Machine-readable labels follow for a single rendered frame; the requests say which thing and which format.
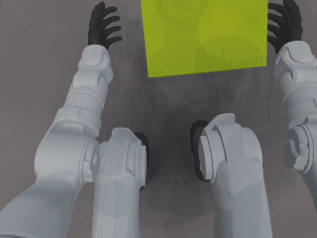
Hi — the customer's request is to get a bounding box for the right robot upper arm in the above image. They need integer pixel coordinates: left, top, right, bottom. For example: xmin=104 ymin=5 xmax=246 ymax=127
xmin=282 ymin=124 xmax=317 ymax=213

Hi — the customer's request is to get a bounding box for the left robot thigh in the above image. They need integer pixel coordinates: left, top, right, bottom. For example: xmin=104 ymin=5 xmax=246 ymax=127
xmin=91 ymin=137 xmax=147 ymax=238

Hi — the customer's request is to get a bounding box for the right robot thigh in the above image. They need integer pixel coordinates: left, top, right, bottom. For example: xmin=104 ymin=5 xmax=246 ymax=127
xmin=198 ymin=123 xmax=273 ymax=238

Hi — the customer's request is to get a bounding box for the robot right forearm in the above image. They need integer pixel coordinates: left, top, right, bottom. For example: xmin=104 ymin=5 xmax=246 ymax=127
xmin=273 ymin=41 xmax=317 ymax=131

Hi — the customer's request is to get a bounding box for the robot left hand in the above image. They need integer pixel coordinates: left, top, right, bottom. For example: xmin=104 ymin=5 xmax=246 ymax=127
xmin=88 ymin=1 xmax=123 ymax=51

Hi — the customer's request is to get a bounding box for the robot thigh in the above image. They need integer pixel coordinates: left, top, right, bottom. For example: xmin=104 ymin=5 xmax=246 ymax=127
xmin=198 ymin=123 xmax=273 ymax=238
xmin=91 ymin=137 xmax=147 ymax=238

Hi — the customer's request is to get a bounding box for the left robot upper arm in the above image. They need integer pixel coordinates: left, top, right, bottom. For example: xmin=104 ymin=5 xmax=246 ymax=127
xmin=0 ymin=132 xmax=101 ymax=238

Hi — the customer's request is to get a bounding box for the robot left forearm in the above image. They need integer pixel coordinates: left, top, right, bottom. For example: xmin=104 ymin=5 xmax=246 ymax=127
xmin=34 ymin=44 xmax=114 ymax=175

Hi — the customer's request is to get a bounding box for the carton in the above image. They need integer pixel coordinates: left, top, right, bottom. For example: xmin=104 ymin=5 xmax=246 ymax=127
xmin=141 ymin=0 xmax=268 ymax=78

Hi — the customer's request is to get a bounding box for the robot right hand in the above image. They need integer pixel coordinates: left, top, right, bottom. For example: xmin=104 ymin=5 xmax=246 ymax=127
xmin=266 ymin=0 xmax=303 ymax=54

